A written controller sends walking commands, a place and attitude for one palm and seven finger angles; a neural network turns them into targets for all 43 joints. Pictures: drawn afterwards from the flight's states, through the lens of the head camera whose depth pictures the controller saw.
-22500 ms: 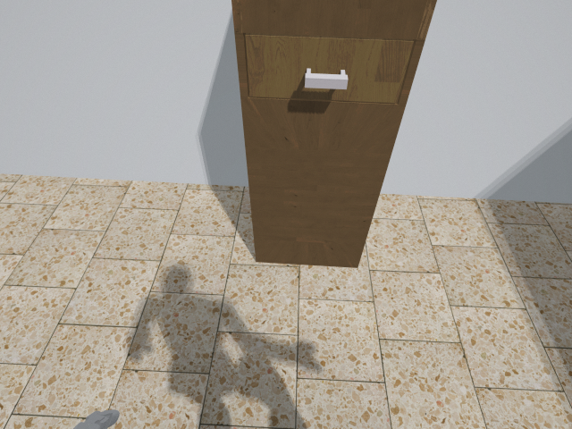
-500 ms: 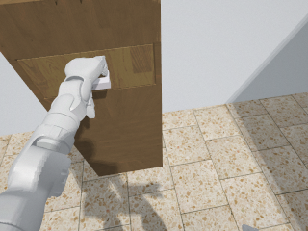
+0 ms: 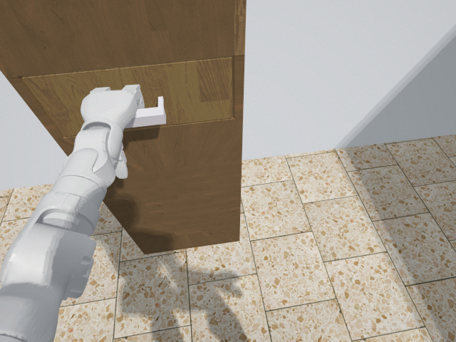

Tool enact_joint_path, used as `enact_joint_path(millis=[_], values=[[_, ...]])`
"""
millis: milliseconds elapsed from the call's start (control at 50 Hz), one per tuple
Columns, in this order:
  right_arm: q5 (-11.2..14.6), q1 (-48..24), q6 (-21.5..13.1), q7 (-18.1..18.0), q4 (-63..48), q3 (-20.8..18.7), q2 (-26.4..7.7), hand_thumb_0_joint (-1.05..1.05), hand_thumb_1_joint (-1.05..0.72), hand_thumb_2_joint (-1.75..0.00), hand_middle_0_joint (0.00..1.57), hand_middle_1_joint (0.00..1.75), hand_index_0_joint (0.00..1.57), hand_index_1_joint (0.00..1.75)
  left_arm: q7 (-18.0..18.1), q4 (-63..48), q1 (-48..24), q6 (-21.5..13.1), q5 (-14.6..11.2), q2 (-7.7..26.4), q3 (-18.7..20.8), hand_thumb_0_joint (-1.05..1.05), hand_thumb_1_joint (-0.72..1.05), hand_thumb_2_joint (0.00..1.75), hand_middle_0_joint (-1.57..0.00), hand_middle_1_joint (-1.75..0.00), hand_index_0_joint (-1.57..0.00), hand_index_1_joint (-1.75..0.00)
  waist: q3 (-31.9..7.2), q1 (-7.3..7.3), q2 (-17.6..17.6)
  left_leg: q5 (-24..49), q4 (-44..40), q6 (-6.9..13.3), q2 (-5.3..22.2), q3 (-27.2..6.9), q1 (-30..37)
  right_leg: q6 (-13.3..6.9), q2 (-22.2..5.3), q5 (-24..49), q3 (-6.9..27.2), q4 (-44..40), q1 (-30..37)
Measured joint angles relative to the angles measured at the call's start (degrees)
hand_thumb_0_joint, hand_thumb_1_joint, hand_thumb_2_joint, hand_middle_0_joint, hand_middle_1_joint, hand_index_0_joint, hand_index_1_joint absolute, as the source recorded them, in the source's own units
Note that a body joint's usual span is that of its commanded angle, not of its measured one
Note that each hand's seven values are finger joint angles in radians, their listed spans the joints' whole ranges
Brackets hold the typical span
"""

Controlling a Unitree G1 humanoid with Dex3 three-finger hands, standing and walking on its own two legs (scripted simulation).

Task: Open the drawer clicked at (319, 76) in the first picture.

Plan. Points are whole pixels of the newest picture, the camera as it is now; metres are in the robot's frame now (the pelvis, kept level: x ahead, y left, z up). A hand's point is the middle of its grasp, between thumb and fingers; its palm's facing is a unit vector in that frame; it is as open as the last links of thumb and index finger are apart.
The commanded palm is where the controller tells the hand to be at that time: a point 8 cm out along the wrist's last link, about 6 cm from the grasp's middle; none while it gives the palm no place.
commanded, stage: lower the fingers behind the handle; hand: left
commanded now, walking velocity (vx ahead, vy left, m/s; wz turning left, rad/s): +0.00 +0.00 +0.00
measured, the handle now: (140, 110) +0.54 +0.17 +0.09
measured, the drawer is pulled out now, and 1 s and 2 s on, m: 0.00 0.00 0.02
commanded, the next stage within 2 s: close the thumb around the handle in 0.82 s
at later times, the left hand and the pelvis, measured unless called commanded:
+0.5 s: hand (127, 137) +0.49 +0.20 +0.07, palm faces -0.03 +0.00 -1.00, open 13.8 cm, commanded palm +0.46 +0.19 +0.13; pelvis -0.01 +0.00 -0.01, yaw -1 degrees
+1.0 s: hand (126, 138) +0.49 +0.20 +0.07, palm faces -0.02 +0.00 -1.00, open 13.8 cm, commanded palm +0.46 +0.19 +0.13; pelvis +0.00 +0.00 -0.01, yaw -1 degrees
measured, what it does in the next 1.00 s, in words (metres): stands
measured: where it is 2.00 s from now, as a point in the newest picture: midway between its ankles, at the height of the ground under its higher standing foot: outside the picture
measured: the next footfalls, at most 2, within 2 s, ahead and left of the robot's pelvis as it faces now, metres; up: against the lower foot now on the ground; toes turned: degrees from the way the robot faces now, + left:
none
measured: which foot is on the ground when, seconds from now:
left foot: down 0.00-1.00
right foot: down 0.00-1.00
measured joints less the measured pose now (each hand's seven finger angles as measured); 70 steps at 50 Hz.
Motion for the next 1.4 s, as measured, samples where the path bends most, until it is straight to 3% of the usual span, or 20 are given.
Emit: enact_joint_path(millis=[120,260,380,460,680,1000,1160,1400], values=[[-0.14,0.61,-1.32,1.51,0.36,-0.64,0.16,0.01,-0.90,-0.90,0.20,0.30,0.20,0.29,5.64,-0.08,0.12,-2.75,0.64,-0.77,-0.53,0.00,-0.49,0.30,-0.33,-1.22,-0.31,-1.19,-0.12,1.26,-0.37,-0.55,2.02,0.08,-0.15,-0.18,-2.59,0.11,-0.17,-0.40,-0.16,1.59,-2.30],[-0.46,-0.19,-1.27,2.72,1.30,-0.33,1.04,0.01,-0.90,-0.90,0.20,0.30,0.20,0.29,9.94,3.39,-1.15,0.36,1.91,-2.47,-0.02,0.00,-0.49,0.30,-0.32,-1.22,-0.31,-1.20,-0.52,0.44,-0.37,-0.65,3.09,0.20,-0.15,-0.14,-4.86,0.21,-0.18,-0.26,-0.11,2.27,-4.42],[-0.59,0.28,-1.10,2.57,1.09,0.00,1.41,0.01,-0.90,-0.90,0.20,0.30,0.20,0.29,10.06,6.16,-2.27,2.49,1.92,-2.45,0.57,0.00,-0.49,0.30,-0.32,-1.22,-0.31,-1.20,-0.61,-0.67,0.07,-0.71,3.25,0.33,-0.09,0.26,-5.48,0.34,-0.10,-0.16,0.29,2.42,-5.19],[-0.70,1.09,-1.10,2.30,1.19,0.12,1.32,0.01,-0.90,-0.90,0.20,0.30,0.20,0.30,9.74,6.92,-2.39,1.94,1.77,-2.02,1.69,0.00,-0.49,0.30,-0.32,-1.22,-0.31,-1.20,-0.69,-0.94,0.17,-0.86,3.40,0.37,0.03,0.56,-5.73,0.37,0.03,-0.22,0.59,2.62,-5.59],[-0.58,2.77,-1.26,2.41,1.15,-0.68,0.52,0.01,-0.90,-0.90,0.20,0.30,0.20,0.29,9.85,4.10,0.21,0.18,2.01,-1.16,2.55,0.00,-0.49,0.30,-0.33,-1.21,-0.30,-1.20,-1.18,-0.90,-0.10,-1.35,3.61,0.29,0.43,0.80,-5.55,0.28,0.45,-0.39,0.82,2.51,-5.41],[-0.48,0.58,-0.92,2.63,0.50,-0.54,0.84,0.01,-0.90,-0.90,0.20,0.30,0.20,0.29,9.20,2.84,0.93,1.73,1.53,-2.18,1.61,0.00,-0.47,0.31,-0.32,-1.20,-0.29,-1.20,-1.29,-0.26,0.25,-1.48,3.18,0.22,0.37,0.52,-4.75,0.25,0.38,-0.71,0.56,2.23,-4.58],[-0.64,0.69,-0.79,2.96,0.08,-0.85,1.00,0.01,-0.90,-0.90,0.20,0.30,0.20,0.29,8.65,0.32,2.58,1.91,1.05,-2.63,1.07,0.00,-0.23,0.41,-0.32,-1.20,-0.30,-1.23,-1.67,0.47,0.68,-1.62,3.09,0.11,0.33,0.26,-4.52,0.20,0.34,-1.02,0.32,2.21,-4.28],[-0.61,-0.01,-0.23,2.76,0.59,-0.70,0.79,0.01,-0.90,-0.90,0.20,0.30,0.20,0.29,8.76,1.08,1.61,2.38,1.18,-2.97,0.48,0.00,0.37,0.67,-0.35,-1.25,-0.35,-1.29,-1.23,0.58,0.48,-1.63,3.15,-0.03,0.28,-0.20,-4.22,0.03,0.27,-1.23,-0.13,2.37,-3.86]])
